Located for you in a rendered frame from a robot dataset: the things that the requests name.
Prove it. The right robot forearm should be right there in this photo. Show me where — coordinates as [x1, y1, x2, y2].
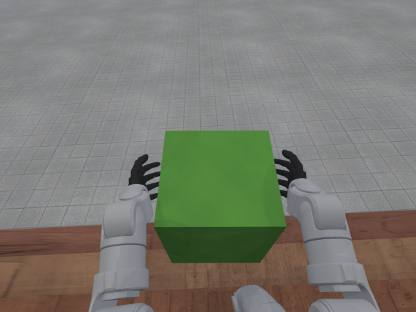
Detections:
[287, 178, 381, 312]

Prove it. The right robot upper arm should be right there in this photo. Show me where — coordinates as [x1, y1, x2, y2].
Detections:
[308, 299, 378, 312]

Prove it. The right robot thigh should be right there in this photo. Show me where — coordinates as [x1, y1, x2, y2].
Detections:
[231, 285, 286, 312]

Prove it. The robot left hand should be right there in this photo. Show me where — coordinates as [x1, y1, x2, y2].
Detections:
[128, 154, 161, 200]

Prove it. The left robot forearm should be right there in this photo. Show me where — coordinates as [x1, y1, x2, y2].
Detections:
[89, 184, 154, 312]

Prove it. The carton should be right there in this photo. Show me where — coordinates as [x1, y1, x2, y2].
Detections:
[154, 131, 287, 263]

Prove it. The robot right hand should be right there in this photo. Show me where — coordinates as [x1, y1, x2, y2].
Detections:
[274, 149, 307, 198]

